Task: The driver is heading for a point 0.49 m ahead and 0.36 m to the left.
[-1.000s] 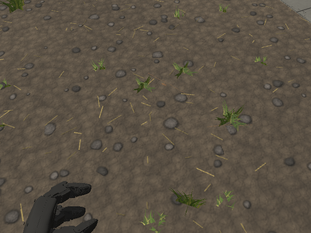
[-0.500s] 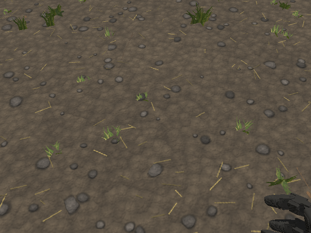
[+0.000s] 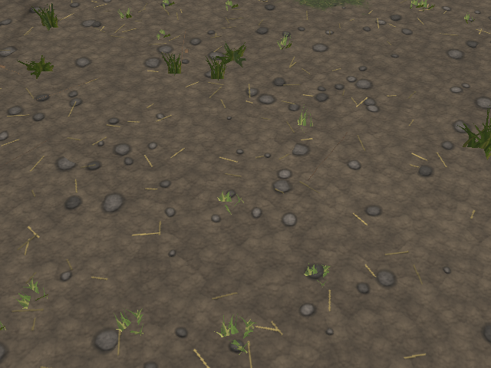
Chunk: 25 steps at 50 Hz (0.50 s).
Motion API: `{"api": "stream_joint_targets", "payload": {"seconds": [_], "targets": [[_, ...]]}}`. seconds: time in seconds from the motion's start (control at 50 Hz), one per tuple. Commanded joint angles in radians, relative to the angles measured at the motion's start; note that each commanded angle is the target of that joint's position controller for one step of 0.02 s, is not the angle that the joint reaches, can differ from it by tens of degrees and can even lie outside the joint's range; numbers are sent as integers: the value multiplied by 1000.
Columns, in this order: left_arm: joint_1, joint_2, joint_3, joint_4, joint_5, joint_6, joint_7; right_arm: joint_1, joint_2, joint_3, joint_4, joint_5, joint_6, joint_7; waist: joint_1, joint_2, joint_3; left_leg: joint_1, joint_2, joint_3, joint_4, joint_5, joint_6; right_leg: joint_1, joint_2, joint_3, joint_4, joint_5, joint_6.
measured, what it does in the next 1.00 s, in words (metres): walks ahead, turning left: left foot, then right foot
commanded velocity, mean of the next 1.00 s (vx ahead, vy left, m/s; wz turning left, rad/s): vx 0.85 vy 0.00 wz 0.53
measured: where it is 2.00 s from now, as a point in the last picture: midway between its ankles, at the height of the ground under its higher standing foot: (180, 186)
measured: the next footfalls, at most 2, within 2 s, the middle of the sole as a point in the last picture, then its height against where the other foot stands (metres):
left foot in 0.32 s outside the picture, level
right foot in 0.74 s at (246, 221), level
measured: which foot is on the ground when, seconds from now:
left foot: up 0.00-0.30, down 0.32-0.72, up 0.74-1.00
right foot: down 0.00-0.32, up 0.34-0.72, down 0.74-1.00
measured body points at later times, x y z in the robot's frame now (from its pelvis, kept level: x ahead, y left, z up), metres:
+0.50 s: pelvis +0.46 +0.06 +0.01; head +0.48 +0.07 +0.46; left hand +0.53 +0.33 -0.10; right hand +0.54 -0.22 -0.11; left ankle +0.42 +0.10 -0.72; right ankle +0.47 -0.11 -0.63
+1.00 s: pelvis +0.87 +0.12 +0.01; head +0.91 +0.18 +0.46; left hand +0.79 +0.42 -0.11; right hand +1.20 -0.01 -0.05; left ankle +0.93 +0.28 -0.68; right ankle +0.90 +0.00 -0.72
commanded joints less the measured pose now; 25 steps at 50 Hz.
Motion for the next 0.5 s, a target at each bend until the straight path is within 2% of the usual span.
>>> {"api": "stream_joint_targets", "payload": {"seconds": [0.02, 0.06, 0.12, 0.16, 0.2, 0.22, 0.24, 0.26, 0.28, 0.3, 0.32, 0.34, 0.36, 0.38, 0.4, 0.42, 0.44, 0.46, 0.5], "targets": [[180, 90, 34, 49, -3, -21, -6, -102, 22, 27, -134, -20, 0, 37, 65, -124, -16, -398, 124, -48, 20, 41, -19, 306, -250, 383, -370, -191, -154], [201, 72, 28, 92, -22, -45, -24, -140, 50, 41, -161, -20, 13, 46, 39, -126, 18, -436, 122, -69, -34, 54, -26, 280, -244, 296, -415, -59, -159], [182, 106, 34, 114, -27, -63, -31, -253, 23, 51, -218, -19, 13, 55, 13, -118, 69, -438, 121, -42, -239, 186, -40, 234, -220, 112, -507, 125, -163], [191, 121, 35, 131, -33, -65, -34, -331, 24, 63, -242, -15, 7, 73, 21, -95, 94, -306, 113, 66, -446, 288, -31, 176, -183, -11, -589, 215, -149], [240, 148, 38, 159, -40, -63, -34, -376, 39, 71, -245, -14, 2, 81, 37, -79, 111, -177, 94, 138, -558, 329, -2, 183, -193, -67, -635, 378, -151], [258, 170, 40, 173, -39, -60, -33, -373, 33, 70, -239, -15, 1, 75, 29, -86, 103, -146, 75, 160, -593, 307, 14, 245, -197, -95, -597, 569, -151], [276, 198, 44, 183, -40, -56, -29, -353, 20, 65, -228, -20, 1, 65, 13, -112, 68, -100, 41, 188, -611, 260, 28, 318, -207, -115, -520, 841, -148], [289, 228, 48, 192, -39, -48, -22, -289, -2, 55, -208, -26, 0, 53, -28, -146, 4, -20, 3, 204, -616, 195, 43, 380, -219, -129, -386, 1083, -144], [278, 256, 52, 195, -36, -35, -12, -131, -30, 40, -161, -27, -1, 38, -112, -179, -89, 143, -24, 195, -626, 131, 63, 384, -228, -136, -172, 1217, -138], [245, 258, 51, 185, -41, -22, -5, 84, -63, 19, -90, -26, -4, 22, -220, -163, -189, 388, -19, 162, -717, 154, 82, 295, -197, -149, 113, 1157, -125], [267, 173, 33, 156, -29, -18, -8, 198, -142, -8, -49, -37, -3, 1, -213, -52, -295, 646, 158, -58, -700, -82, 84, 64, -133, -119, 490, 579, -122], [355, 54, 9, 95, -53, -24, -30, 146, -227, -27, -72, -32, 1, -12, -65, 224, -432, 842, 438, -627, -861, -304, 153, -270, 35, -14, 846, -224, -89], [235, 154, 25, 67, -48, -32, -23, 140, -200, -34, -77, -15, 3, -18, -125, 91, -419, 812, 422, -724, -977, -258, 173, -398, 32, 110, 916, -161, -115], [153, 139, 22, 53, -54, -37, -21, 96, -148, -25, -45, -10, -7, -26, -89, 25, -212, 662, 388, -535, -983, -85, 172, -455, -18, 94, 863, -72, -116], [149, 107, 9, 59, -47, -38, -24, 75, -98, -15, -22, -6, -21, -24, -39, -32, -93, 477, 350, -426, -1002, 51, 157, -403, -56, 87, 768, -45, -110], [148, 93, 5, 62, -32, -25, -29, 41, -61, -5, -14, -7, -34, -24, 8, -47, -53, 348, 302, -347, -1023, 102, 134, -333, -84, 98, 697, -47, -102], [171, 83, 2, 69, -13, -9, -36, 28, -33, 6, -6, -2, -40, -26, 48, -30, -33, 252, 265, -303, -1050, 115, 130, -268, -97, 92, 646, -56, -88], [158, 71, 1, 64, -2, 3, -43, 40, -7, 13, 7, 8, -46, -26, 62, -13, -17, 208, 235, -282, -1079, 116, 137, -251, -108, 85, 592, -78, -75], [46, 52, -6, 15, 10, 13, -54, 87, -4, 13, 36, 22, -57, -26, 55, -1, 62, 162, 218, -263, -1156, 124, 172, -320, -120, 57, 478, -72, -38]]}}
